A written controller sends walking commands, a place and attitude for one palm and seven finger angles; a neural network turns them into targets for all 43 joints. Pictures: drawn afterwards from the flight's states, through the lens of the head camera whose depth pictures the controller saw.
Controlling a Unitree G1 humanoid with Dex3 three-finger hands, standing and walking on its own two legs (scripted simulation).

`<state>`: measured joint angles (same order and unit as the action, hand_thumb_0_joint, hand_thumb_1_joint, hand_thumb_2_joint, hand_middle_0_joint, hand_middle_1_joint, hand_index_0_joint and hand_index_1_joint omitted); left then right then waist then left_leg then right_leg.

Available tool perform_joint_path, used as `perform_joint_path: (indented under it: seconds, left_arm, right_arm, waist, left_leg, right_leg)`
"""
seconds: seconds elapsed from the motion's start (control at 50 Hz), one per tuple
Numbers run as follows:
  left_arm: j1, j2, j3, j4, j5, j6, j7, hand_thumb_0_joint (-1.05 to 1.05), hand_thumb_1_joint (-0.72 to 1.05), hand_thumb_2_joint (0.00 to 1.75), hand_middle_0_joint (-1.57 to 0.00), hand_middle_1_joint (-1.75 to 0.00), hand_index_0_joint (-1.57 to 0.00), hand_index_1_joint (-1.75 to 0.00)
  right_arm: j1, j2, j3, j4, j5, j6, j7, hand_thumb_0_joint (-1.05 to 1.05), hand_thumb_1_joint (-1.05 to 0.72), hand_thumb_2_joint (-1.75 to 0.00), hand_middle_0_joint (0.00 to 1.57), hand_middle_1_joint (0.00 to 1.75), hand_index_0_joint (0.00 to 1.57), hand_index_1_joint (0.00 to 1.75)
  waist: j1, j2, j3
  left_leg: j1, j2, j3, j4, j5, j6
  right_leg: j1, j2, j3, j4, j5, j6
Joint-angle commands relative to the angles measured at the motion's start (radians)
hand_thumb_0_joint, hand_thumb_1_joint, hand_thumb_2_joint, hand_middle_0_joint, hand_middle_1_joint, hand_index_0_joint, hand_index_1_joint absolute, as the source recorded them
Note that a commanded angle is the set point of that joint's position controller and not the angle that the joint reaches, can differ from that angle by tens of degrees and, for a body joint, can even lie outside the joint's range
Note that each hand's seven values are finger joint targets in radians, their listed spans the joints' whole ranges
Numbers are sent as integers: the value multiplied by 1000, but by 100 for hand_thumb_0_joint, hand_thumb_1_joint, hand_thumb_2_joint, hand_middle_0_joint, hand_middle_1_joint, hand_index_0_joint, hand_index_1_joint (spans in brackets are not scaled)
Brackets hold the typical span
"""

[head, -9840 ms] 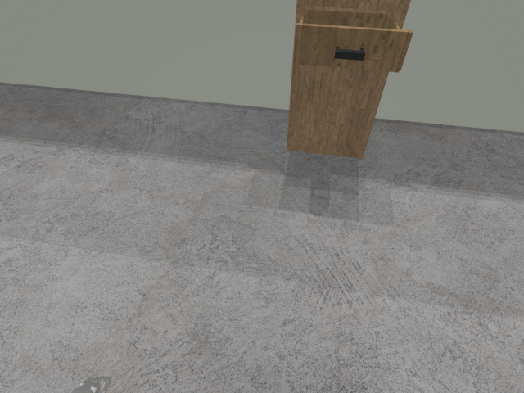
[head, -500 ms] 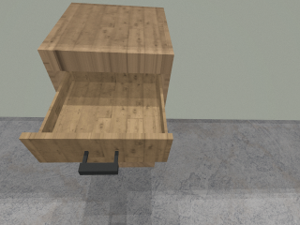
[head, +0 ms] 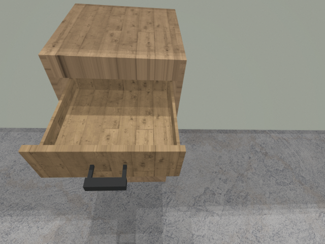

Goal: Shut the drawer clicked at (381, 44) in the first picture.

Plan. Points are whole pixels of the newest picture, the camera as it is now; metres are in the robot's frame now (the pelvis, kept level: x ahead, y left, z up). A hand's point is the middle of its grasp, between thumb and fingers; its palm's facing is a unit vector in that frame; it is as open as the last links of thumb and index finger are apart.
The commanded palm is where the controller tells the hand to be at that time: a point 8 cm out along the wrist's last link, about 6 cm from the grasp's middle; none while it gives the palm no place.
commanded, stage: look again from close up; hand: left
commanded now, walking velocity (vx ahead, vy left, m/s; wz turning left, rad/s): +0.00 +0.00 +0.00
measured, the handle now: (107, 176) +0.28 +0.17 -0.02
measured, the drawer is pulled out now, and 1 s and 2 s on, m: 0.29 0.29 0.29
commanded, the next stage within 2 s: raise the hand and make a fist in 0.20 s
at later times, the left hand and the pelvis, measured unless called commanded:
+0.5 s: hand (89, 225) +0.16 +0.18 -0.02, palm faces +0.25 -0.95 -0.18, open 6.9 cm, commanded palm +0.08 +0.19 -0.05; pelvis -0.02 -0.01 -0.01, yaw +5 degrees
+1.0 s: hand (110, 231) +0.15 +0.13 +0.00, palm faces +0.18 -0.98 -0.08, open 4.6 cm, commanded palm +0.09 +0.18 +0.00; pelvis -0.01 -0.07 -0.07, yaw +7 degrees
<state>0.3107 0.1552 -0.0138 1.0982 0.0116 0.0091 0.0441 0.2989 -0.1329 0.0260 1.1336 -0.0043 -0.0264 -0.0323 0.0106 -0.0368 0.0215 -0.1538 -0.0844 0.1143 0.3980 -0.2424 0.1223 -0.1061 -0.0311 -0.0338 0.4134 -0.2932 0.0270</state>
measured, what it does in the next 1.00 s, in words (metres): lowers itself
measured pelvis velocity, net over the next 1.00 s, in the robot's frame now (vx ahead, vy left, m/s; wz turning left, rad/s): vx -0.01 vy -0.07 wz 0.11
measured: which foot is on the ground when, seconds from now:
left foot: down 0.00-1.00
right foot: down 0.00-1.00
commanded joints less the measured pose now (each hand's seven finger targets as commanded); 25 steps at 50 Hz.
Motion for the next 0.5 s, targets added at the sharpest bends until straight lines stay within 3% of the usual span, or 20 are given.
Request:
perform_joint_path:
  seconds: [0.0,0.26,0.28,0.3,0.32,0.34,0.36,0.38,0.4,0.42,0.44,0.46,0.48]
  left_arm:
    - [85,69,8,-18,1,-10,10,0,90,90,-20,-30,-20,-30]
    - [98,65,5,-8,1,-13,9,0,90,90,-20,-30,-20,-30]
    - [86,79,-7,3,19,-41,39,0,90,90,-20,-30,-20,-30]
    - [-552,301,122,-1562,-153,-210,55,0,90,90,-22,-32,-22,-32]
    - [-213,215,63,-1382,-85,-148,91,0,90,90,-24,-34,-24,-34]
    - [-117,157,32,-1271,-95,-95,140,0,90,90,-26,-37,-26,-37]
    - [179,-49,-87,-1042,-107,-5,131,0,90,90,-28,-39,-28,-39]
    - [83,-100,-158,-1242,-154,-24,113,0,90,90,-30,-41,-30,-41]
    - [76,-77,-144,-1276,-150,-64,96,0,90,90,-32,-43,-32,-43]
    - [85,-95,-163,-1255,-144,-105,79,0,90,90,-34,-45,-34,-45]
    - [164,-113,-147,-1173,-142,-135,65,0,90,90,-36,-47,-36,-47]
    - [208,-142,-148,-1113,-146,-182,33,0,90,90,-38,-50,-38,-50]
    - [308,-148,-120,-1071,-166,-243,-7,0,90,90,-40,-52,-40,-52]
  right_arm:
    - [70,-116,-24,-16,4,-10,-9,0,-90,-90,20,30,20,30]
    - [71,-107,-25,-5,6,-10,-8,0,-90,-90,20,30,20,30]
    - [30,-158,-16,-90,6,-12,0,0,-90,-90,20,30,20,30]
    - [96,-324,-77,-453,44,-146,-19,0,-90,-90,20,30,20,30]
    - [4,-229,-17,-386,38,-259,-31,0,-90,-90,20,30,20,30]
    - [1,-226,-44,-322,36,-294,-31,0,-90,-90,20,30,20,30]
    - [23,-181,-44,-299,48,-290,-10,0,-90,-90,20,30,20,30]
    - [23,-209,-48,-391,54,-299,-1,0,-90,-90,20,30,20,30]
    - [-6,-234,-64,-409,51,-318,-1,0,-90,-90,20,30,20,30]
    - [-30,-238,-65,-443,37,-335,1,0,-90,-90,20,30,20,30]
    - [-33,-242,-73,-484,31,-335,10,0,-90,-90,20,30,20,30]
    - [-41,-254,-81,-508,24,-327,21,0,-90,-90,20,30,20,30]
    - [-80,-256,-86,-544,18,-320,29,0,-90,-90,20,30,20,30]
  waist:
    - [-1,36,41]
    - [-3,31,59]
    - [-22,114,121]
    - [-141,311,-406]
    - [-50,425,-419]
    - [-46,358,-324]
    - [-40,192,-185]
    - [-49,152,-124]
    - [-59,55,-121]
    - [-77,-49,-78]
    - [-84,-140,-65]
    - [-72,-222,-61]
    - [-39,-237,-86]
  left_leg:
    - [46,211,-210,-97,258,-47]
    - [32,206,-208,-107,202,-45]
    - [-64,218,-229,39,616,-102]
    - [362,174,-291,-7,655,-192]
    - [393,243,-313,-109,693,-244]
    - [258,234,-318,-135,571,-288]
    - [153,209,-292,-122,402,-265]
    - [86,196,-270,-83,362,-210]
    - [66,182,-250,-16,302,-175]
    - [-9,152,-226,62,207,-140]
    - [-78,135,-222,124,127,-132]
    - [-160,118,-219,193,77,-132]
    - [-228,111,-222,244,68,-136]
  right_leg:
    - [-94,-66,52,-47,100,-44]
    - [-98,-69,58,-65,103,-44]
    - [-149,-80,55,-15,183,-40]
    - [-232,33,-31,126,183,-28]
    - [-299,32,5,311,-79,-60]
    - [-337,25,18,356,-144,-48]
    - [-372,15,11,357,-115,-47]
    - [-377,6,-8,324,-114,-35]
    - [-383,20,-23,269,-114,-38]
    - [-391,29,-42,202,-109,-43]
    - [-407,36,-56,162,-92,-49]
    - [-433,40,-60,150,-53,-50]
    - [-463,43,-69,195,-39,-52]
